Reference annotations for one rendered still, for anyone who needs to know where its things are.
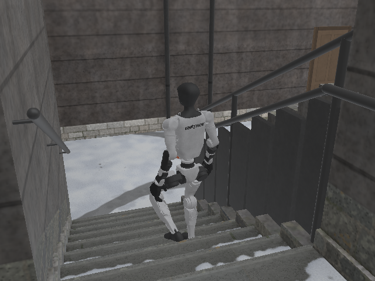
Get stairs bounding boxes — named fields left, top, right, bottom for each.
left=60, top=203, right=291, bottom=281

